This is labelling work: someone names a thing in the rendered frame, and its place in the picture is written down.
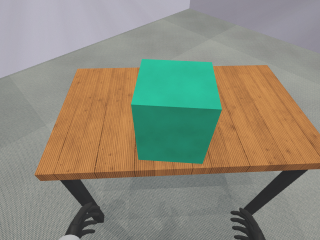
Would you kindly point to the robot left hand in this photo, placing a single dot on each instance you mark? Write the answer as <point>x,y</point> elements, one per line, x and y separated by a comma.
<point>78,223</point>

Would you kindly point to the carton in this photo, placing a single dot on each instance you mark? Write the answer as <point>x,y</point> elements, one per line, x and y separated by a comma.
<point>175,109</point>

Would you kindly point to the robot right hand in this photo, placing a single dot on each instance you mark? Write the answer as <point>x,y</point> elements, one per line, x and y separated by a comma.
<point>252,229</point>

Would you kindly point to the table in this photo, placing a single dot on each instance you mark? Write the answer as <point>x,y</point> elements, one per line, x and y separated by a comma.
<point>260,129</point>

